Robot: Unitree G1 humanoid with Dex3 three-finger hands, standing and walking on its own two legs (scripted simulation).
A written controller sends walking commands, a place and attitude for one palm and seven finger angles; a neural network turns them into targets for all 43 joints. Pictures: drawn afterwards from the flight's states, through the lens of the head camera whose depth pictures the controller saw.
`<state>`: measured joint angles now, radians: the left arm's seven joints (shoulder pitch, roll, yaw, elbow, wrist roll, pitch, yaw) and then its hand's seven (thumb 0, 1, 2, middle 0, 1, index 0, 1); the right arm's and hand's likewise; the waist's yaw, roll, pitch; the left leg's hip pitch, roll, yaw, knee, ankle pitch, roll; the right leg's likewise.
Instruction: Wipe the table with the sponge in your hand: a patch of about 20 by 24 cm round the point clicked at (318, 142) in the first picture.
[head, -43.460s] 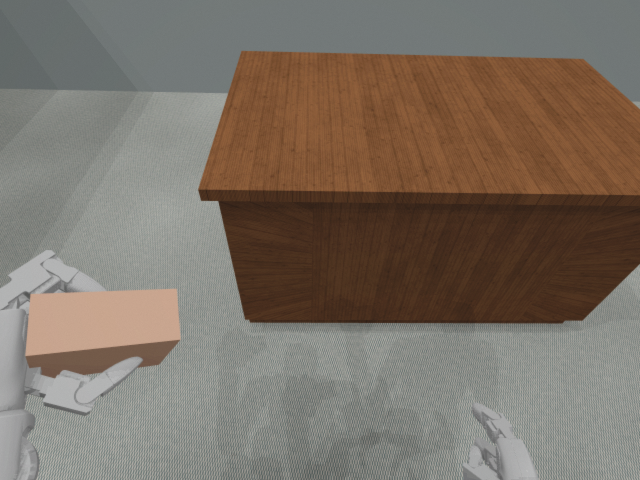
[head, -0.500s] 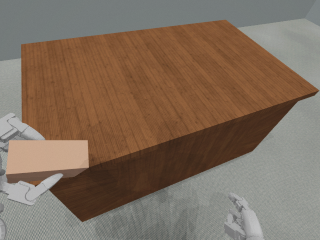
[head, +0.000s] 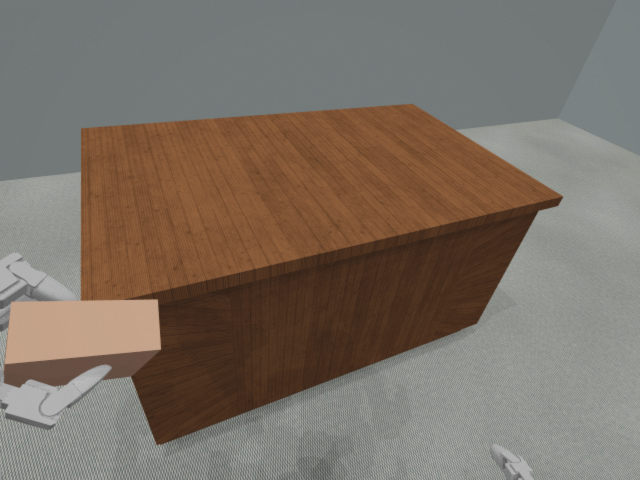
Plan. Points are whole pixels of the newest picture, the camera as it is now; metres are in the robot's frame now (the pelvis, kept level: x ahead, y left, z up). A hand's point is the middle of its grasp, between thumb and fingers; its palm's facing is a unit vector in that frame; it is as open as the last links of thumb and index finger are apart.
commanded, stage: stop stepping back and stand still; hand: left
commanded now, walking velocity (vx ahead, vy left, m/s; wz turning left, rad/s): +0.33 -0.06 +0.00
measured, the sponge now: (102, 343) +0.21 +0.23 +0.15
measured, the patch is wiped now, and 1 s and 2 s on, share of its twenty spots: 1.00 1.00 1.00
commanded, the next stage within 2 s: stand and wait in 0.82 s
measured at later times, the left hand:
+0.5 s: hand out of the picture +0.11 +0.26 +0.19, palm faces +0.46 -0.83 -0.32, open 9.5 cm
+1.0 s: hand (35, 421) +0.11 +0.22 +0.19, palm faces +0.45 -0.82 -0.34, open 9.5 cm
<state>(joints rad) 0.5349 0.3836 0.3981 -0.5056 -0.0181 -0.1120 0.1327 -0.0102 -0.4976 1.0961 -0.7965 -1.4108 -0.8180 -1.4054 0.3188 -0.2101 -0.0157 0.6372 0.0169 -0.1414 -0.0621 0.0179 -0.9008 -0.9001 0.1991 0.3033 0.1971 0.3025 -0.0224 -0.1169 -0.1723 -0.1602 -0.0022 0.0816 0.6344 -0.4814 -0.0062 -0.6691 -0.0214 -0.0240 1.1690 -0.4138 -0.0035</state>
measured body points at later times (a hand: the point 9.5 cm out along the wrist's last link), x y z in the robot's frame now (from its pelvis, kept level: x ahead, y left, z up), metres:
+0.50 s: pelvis -0.09 -0.01 +0.02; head -0.15 +0.02 +0.46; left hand +0.08 +0.30 +0.21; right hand +0.05 -0.24 -0.05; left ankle -0.09 +0.09 -0.71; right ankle -0.07 -0.14 -0.63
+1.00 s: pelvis -0.10 -0.03 +0.01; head -0.13 -0.02 +0.46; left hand +0.08 +0.27 +0.21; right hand +0.06 -0.26 -0.06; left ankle -0.08 +0.08 -0.71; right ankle -0.05 -0.16 -0.72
